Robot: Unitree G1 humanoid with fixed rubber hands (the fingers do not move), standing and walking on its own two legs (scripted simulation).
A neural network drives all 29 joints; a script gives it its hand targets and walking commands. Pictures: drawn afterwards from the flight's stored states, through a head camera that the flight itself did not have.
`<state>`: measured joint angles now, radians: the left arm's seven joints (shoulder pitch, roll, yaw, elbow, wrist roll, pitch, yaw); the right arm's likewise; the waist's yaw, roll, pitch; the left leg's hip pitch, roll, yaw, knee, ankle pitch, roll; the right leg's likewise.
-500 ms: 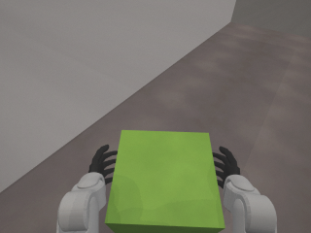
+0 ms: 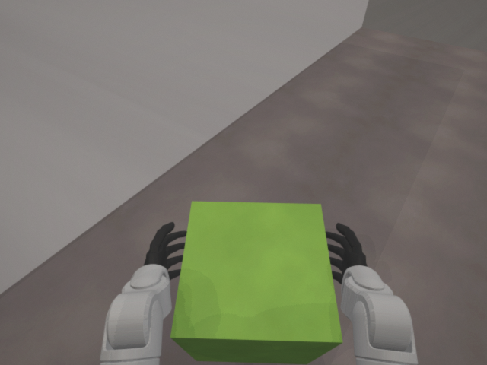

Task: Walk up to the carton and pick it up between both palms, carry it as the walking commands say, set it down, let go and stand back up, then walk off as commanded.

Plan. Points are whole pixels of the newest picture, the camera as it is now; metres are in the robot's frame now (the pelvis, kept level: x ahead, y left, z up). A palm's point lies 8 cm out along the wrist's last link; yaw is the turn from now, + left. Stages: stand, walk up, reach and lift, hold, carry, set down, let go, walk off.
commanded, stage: carry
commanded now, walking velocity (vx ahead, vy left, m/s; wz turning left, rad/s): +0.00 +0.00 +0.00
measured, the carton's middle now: (253, 288) +0.27 +0.00 -0.02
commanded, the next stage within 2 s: none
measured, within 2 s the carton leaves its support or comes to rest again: neither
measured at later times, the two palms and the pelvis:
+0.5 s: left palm (171, 263) +0.27 +0.13 +0.06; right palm (360, 265) +0.27 -0.17 +0.06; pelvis +0.02 -0.02 +0.00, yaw +0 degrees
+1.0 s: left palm (175, 262) +0.27 +0.12 +0.06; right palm (363, 264) +0.27 -0.18 +0.06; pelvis +0.02 -0.02 +0.00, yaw +0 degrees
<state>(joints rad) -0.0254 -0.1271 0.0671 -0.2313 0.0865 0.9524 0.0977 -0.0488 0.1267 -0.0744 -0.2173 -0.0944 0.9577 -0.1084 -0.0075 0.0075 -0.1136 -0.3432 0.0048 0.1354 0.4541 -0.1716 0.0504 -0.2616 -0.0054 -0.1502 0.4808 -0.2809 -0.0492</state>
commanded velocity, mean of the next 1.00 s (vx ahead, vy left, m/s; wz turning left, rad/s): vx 0.00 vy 0.00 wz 0.00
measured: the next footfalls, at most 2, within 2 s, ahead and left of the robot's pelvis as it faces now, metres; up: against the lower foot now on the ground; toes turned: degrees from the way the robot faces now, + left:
none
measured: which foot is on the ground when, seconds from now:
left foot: down 0.00-1.00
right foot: down 0.00-1.00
